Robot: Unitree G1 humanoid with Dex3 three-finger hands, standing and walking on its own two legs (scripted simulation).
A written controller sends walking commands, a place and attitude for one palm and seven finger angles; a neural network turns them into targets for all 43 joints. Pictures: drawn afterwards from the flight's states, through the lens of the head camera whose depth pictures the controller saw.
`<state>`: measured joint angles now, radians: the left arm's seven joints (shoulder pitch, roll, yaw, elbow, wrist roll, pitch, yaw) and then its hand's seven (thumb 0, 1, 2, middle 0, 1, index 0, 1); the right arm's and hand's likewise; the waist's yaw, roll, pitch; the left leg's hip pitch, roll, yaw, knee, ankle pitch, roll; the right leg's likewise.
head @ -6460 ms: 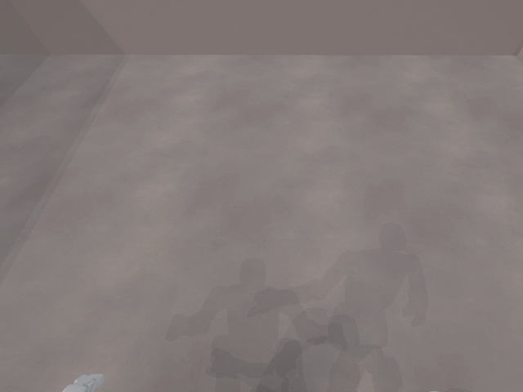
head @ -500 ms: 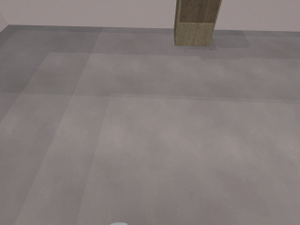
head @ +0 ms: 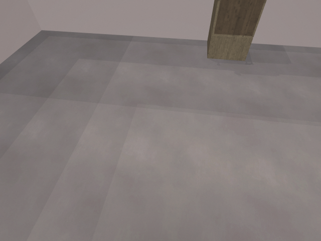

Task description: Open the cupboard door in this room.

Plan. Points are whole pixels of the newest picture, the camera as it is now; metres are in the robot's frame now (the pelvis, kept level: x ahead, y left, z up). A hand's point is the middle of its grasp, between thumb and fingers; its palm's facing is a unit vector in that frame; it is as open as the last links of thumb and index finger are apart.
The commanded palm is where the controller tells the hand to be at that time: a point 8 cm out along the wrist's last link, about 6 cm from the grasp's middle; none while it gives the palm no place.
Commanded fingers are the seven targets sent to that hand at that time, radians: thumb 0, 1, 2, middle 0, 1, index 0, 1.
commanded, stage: turn or walk to find it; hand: left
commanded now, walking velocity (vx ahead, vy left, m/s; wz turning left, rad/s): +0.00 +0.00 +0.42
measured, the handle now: out of the picture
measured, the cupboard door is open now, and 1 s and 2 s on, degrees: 0 0 0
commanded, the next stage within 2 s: none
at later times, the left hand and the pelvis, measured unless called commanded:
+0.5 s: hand out of the picture +0.06 +0.24 -0.15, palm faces +0.17 -0.95 -0.27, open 7.4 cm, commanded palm none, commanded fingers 0.00 0.90 0.90 -0.20 -0.30 -0.20 -0.30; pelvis -0.02 +0.02 +0.00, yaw +11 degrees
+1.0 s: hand out of the picture -0.11 +0.22 -0.18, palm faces +0.45 -0.86 -0.25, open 7.4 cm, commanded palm none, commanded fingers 0.00 0.90 0.90 -0.20 -0.30 -0.20 -0.30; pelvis -0.04 +0.02 -0.01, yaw +25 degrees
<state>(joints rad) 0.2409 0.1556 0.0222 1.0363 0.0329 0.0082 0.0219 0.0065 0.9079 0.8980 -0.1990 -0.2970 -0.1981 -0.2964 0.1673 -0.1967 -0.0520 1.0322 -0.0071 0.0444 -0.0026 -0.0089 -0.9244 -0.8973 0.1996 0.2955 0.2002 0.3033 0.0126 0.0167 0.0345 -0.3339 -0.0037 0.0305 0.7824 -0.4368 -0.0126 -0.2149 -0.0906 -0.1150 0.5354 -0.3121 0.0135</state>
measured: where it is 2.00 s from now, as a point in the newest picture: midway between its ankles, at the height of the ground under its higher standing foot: outside the picture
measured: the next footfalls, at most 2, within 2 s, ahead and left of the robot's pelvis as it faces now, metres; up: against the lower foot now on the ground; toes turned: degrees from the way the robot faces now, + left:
left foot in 0.16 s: +0.03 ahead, +0.14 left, +0.00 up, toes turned +9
right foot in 0.56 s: +0.04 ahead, -0.10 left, +0.00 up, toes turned +9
